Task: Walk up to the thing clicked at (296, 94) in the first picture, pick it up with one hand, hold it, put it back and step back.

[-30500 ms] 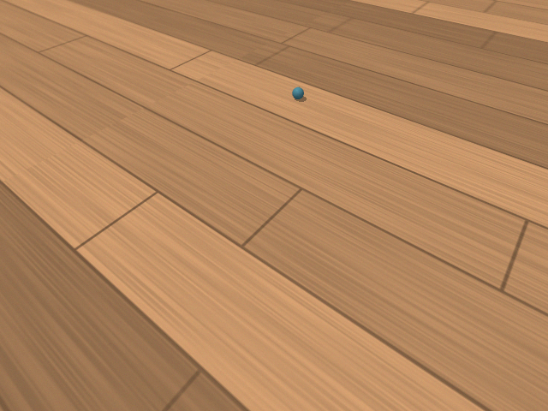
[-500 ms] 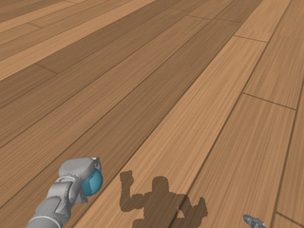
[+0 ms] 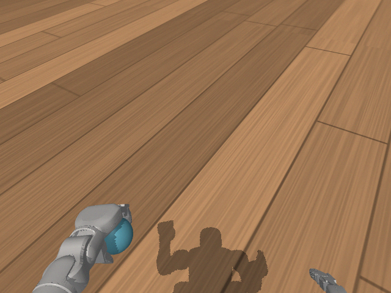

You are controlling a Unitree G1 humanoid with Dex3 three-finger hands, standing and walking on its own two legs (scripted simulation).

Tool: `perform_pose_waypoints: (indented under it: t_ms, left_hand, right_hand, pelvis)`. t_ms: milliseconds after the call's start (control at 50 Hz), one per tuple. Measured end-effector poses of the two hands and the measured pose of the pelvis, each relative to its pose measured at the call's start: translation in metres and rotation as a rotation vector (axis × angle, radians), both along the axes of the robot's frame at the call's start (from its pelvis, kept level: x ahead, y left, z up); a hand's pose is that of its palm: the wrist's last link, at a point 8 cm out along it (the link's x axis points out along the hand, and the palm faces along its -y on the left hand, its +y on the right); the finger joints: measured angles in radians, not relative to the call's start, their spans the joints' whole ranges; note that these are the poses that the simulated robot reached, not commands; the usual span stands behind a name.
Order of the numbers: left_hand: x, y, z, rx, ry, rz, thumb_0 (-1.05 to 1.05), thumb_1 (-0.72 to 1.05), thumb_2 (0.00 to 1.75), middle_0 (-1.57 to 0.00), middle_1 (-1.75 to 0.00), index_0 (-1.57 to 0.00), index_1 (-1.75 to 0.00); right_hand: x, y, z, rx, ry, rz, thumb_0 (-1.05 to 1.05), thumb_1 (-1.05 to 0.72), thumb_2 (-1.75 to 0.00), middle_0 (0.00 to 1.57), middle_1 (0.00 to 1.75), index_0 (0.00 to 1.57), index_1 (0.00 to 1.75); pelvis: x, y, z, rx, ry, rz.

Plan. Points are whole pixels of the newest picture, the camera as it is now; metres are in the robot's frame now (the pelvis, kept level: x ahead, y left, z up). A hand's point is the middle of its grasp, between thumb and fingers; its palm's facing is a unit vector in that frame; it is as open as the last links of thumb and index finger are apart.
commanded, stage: hold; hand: left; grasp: from above
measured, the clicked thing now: (114, 234) +0.29 +0.21 -0.05
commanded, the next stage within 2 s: crouch in 0.38 s
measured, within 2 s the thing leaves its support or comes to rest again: neither
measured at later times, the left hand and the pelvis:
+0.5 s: hand (105, 235) +0.29 +0.23 -0.04, palm faces -0.46 -0.06 -0.88, open 10.4 cm; pelvis +0.00 +0.00 +0.00, yaw +0 degrees
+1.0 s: hand (120, 255) +0.29 +0.24 -0.18, palm faces -0.45 +0.03 -0.89, open 10.4 cm; pelvis -0.02 +0.00 -0.07, yaw +1 degrees
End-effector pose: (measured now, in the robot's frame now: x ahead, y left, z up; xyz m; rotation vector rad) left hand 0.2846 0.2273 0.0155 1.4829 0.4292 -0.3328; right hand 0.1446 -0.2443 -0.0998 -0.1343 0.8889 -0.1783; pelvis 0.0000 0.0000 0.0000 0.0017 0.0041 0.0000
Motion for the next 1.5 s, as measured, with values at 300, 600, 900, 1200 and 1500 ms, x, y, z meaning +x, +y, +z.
perform_pose_waypoints:
  t_ms: [300, 600, 900, 1200, 1500]
  left_hand:
    - [0.008, 0.001, 0.001, 0.000, -0.010, 0.003, -0.05, -0.06, 0.68, -0.82, -0.85, -0.55, -0.79]
    - [0.006, 0.002, -0.001, 0.003, -0.016, 0.003, -0.05, -0.06, 0.68, -0.79, -0.88, -0.54, -0.79]
    - [0.002, 0.004, -0.088, 0.059, 0.025, -0.027, -0.04, -0.05, 0.67, -0.77, -0.90, -0.53, -0.79]
    - [0.040, 0.013, -0.241, 0.092, -0.048, -0.008, -0.04, -0.02, 0.63, -0.76, -0.89, -0.52, -0.79]
    - [0.041, 0.018, -0.386, 0.059, 0.011, -0.023, -0.05, -0.02, 0.63, -0.77, -0.88, -0.52, -0.79]
  right_hand:
    - [0.000, -0.004, 0.000, -0.011, 0.021, -0.011, 0.01, -0.91, -0.90, 0.20, 0.30, 0.20, 0.30]
    - [-0.006, -0.004, 0.000, -0.009, 0.032, -0.022, 0.01, -0.91, -0.90, 0.20, 0.30, 0.20, 0.30]
    - [-0.043, -0.020, -0.030, -0.072, 0.156, -0.005, 0.01, -0.90, -0.90, 0.20, 0.30, 0.20, 0.30]
    - [-0.139, -0.035, -0.166, -0.155, 0.388, -0.087, 0.01, -0.90, -0.90, 0.20, 0.30, 0.20, 0.30]
    - [-0.139, -0.013, -0.287, -0.112, 0.421, 0.010, 0.01, -0.90, -0.90, 0.20, 0.30, 0.20, 0.30]
  pelvis:
    - [0.004, -0.001, 0.001, -0.001, 0.000, 0.004]
    - [0.004, 0.001, 0.001, -0.001, -0.002, 0.002]
    - [-0.013, -0.001, -0.027, -0.011, 0.150, 0.021]
    - [-0.044, 0.006, -0.158, -0.041, 0.462, 0.013]
    - [-0.060, 0.006, -0.268, -0.062, 0.613, 0.017]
